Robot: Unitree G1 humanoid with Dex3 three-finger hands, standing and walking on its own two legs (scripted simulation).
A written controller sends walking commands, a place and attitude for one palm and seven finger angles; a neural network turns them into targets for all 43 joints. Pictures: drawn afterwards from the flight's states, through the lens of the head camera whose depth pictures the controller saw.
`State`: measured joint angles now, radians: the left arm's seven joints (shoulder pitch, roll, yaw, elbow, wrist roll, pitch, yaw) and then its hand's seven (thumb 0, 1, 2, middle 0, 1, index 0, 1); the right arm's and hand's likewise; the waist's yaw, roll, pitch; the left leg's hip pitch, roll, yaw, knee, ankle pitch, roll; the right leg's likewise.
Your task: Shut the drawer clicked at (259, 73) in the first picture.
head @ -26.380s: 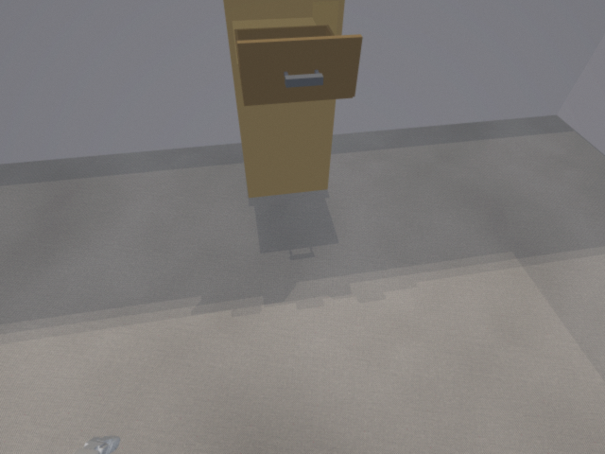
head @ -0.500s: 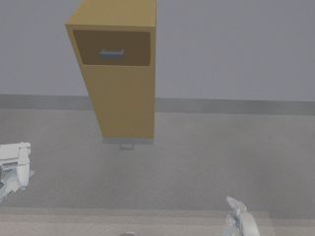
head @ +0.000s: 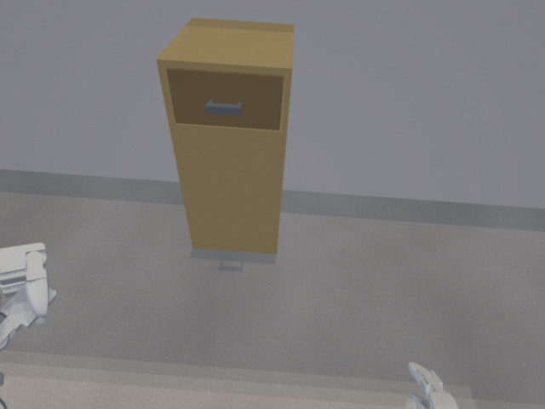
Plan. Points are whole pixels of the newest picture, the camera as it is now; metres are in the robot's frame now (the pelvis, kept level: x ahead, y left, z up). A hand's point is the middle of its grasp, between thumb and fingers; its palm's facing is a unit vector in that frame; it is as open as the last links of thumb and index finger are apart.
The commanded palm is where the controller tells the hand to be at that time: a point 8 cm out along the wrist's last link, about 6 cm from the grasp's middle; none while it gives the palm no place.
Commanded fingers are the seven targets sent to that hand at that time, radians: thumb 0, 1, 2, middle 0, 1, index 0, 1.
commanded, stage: stop stepping back and stand still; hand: left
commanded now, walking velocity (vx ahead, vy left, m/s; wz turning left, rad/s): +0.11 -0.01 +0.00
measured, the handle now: (224, 105) +0.96 +0.20 -0.01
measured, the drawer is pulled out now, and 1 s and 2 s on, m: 0.00 0.00 0.00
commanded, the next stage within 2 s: let the arm hang, fingers relaxed in 0.94 s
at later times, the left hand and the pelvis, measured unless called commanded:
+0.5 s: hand (71, 264) +0.23 +0.25 +0.17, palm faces +0.36 -0.82 -0.44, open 3.2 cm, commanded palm +0.17 +0.29 +0.19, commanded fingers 0.00 0.90 0.90 -1.40 -1.60 -1.40 -1.60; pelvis +0.03 +0.01 +0.01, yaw -2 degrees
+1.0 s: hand (95, 261) +0.24 +0.23 +0.17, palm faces +0.36 -0.83 -0.43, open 3.2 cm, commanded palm +0.18 +0.27 +0.19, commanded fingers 0.00 0.90 0.90 -1.40 -1.60 -1.40 -1.60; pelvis +0.04 -0.01 +0.01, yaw -1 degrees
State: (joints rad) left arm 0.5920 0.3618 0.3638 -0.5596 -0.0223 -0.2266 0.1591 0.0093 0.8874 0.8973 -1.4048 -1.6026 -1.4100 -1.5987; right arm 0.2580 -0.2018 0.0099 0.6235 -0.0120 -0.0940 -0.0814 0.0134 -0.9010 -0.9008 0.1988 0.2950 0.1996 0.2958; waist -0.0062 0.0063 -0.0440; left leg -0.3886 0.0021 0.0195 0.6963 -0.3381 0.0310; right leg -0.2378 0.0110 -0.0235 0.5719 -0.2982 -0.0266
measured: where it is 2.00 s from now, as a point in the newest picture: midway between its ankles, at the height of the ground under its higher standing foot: outside the picture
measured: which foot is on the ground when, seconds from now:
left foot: down 0.00-1.00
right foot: down 0.00-1.00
